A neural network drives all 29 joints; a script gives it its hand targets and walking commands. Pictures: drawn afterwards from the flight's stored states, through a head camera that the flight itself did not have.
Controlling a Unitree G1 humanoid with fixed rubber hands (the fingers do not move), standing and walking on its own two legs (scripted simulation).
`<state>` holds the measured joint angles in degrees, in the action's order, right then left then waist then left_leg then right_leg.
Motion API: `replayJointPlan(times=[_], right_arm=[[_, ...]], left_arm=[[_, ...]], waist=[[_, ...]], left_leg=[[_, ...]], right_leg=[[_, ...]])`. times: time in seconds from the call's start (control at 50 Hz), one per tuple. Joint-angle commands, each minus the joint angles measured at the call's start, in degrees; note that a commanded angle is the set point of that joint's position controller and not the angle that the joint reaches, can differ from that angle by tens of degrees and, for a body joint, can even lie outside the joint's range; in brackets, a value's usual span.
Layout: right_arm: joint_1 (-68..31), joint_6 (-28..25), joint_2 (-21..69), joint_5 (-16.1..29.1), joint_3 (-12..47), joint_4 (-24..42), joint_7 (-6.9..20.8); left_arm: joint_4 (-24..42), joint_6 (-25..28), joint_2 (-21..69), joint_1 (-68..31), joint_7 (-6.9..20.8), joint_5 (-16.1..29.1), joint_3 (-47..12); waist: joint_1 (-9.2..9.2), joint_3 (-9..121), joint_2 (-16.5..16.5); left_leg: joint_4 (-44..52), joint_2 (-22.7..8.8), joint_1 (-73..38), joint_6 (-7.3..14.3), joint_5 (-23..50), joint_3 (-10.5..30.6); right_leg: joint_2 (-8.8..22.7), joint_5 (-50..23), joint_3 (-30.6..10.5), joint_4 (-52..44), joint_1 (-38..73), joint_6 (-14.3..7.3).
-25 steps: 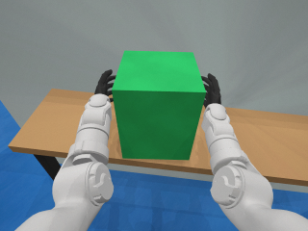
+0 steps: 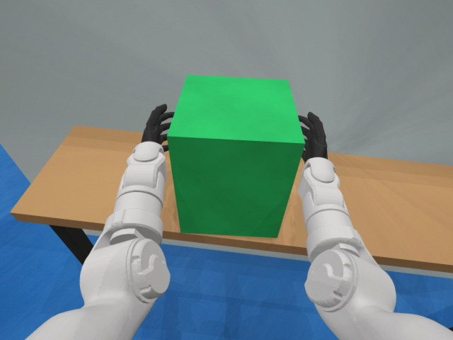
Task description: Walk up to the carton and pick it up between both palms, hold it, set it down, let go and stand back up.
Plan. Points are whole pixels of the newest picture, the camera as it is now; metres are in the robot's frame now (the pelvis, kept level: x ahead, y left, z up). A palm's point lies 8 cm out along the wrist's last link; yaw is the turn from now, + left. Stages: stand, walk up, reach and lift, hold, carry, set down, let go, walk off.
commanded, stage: set down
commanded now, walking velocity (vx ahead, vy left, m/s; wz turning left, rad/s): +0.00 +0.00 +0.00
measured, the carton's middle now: (233, 158) +0.45 -0.01 +0.07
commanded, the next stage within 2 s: none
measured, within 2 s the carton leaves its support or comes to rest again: rests again in 0.08 s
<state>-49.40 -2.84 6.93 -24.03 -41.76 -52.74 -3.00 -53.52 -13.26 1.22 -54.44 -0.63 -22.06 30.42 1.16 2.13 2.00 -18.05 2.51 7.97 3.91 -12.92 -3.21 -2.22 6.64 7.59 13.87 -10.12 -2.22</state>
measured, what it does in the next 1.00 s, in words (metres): stands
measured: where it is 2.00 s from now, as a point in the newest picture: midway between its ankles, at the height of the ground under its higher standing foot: outside the picture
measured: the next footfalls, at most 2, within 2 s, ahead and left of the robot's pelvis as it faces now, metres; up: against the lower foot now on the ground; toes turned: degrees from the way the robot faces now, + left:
none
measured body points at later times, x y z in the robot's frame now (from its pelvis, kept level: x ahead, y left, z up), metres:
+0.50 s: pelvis -0.01 +0.00 +0.00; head +0.02 +0.02 +0.45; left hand +0.44 +0.14 +0.12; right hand +0.41 -0.16 +0.12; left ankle -0.04 +0.06 -0.75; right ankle +0.01 -0.09 -0.75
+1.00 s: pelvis -0.01 +0.00 +0.00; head +0.02 +0.03 +0.45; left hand +0.44 +0.14 +0.11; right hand +0.41 -0.15 +0.12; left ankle -0.04 +0.06 -0.75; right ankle +0.01 -0.09 -0.75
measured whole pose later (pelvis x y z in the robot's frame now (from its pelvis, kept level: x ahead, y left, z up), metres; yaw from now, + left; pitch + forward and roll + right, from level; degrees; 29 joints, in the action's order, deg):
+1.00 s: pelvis -0.01 +0.00 +0.00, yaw +0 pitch +2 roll -1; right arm -48.3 -3.7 10.6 -31.3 -46.9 -45.1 0.8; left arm -49.4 -8.7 5.0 -53.9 2.4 -28.2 37.8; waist 0.7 -0.7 2.2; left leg -16.5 2.9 7.6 4.4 -11.5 -3.8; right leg -1.8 5.8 7.2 13.6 -10.4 -1.6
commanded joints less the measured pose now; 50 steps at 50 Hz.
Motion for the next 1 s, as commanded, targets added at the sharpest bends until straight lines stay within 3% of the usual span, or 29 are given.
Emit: replayJointPlan(times=[0.0, 0.36, 0.98], right_arm=[[-34.4, -3.6, 22.3, -1.1, 15.6, 1.5, 8.4], [-30.3, -2.9, 21.9, -4.7, 12.3, 3.5, 9.0], [-23.1, -1.0, 20.6, -9.0, 7.9, 4.5, 10.0]], left_arm=[[4.1, 4.0, 21.5, -32.8, 5.1, 1.7, -10.4], [3.6, 5.0, 19.2, -29.9, 6.1, -2.2, -5.3], [4.0, 6.0, 17.3, -25.4, 6.2, -6.1, -1.2]], waist=[[0.26, 28.7, -3.3], [-0.29, 23.6, -2.3], [-0.21, 16.9, -2.8]], left_leg=[[-1.2, -5.8, -5.4, -5.3, 30.8, 0.9], [2.4, -5.2, -0.6, -3.6, 20.0, -0.3], [2.8, -6.0, -2.5, -3.1, 17.8, 0.1]], right_leg=[[3.0, -21.3, -0.6, 4.5, 15.9, 4.4], [4.0, -16.3, -0.7, 3.4, 17.4, 5.0], [3.7, -7.7, -0.7, 1.2, 10.5, 5.0]])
